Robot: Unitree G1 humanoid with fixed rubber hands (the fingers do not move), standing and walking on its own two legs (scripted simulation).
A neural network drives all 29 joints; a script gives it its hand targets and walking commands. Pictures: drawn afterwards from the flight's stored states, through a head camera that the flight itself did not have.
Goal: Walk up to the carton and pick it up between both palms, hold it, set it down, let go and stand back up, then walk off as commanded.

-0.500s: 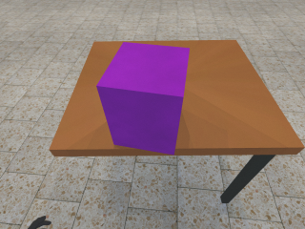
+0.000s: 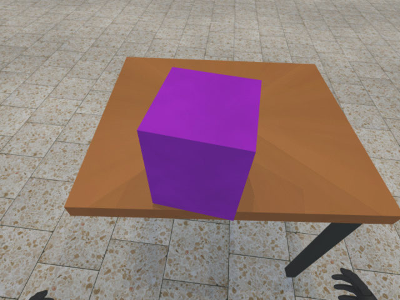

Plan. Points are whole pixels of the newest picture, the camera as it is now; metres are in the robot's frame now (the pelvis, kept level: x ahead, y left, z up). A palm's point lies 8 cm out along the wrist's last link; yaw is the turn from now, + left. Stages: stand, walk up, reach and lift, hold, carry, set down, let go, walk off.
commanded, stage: walk up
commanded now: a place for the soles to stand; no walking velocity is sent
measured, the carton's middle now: (203, 145) +0.45 +0.01 +0.06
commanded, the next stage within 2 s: reach and lift in 1.68 s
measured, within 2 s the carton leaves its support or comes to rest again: neither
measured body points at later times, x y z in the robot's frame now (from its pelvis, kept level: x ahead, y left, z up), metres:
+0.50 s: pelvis -0.02 -0.01 +0.01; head -0.01 -0.01 +0.46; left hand +0.09 +0.32 -0.09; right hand +0.06 -0.33 -0.11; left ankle -0.01 +0.11 -0.73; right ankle +0.02 -0.14 -0.73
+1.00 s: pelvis -0.02 -0.02 +0.01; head +0.00 -0.01 +0.46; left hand +0.08 +0.31 -0.11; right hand +0.10 -0.35 -0.09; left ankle -0.01 +0.11 -0.73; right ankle +0.02 -0.14 -0.73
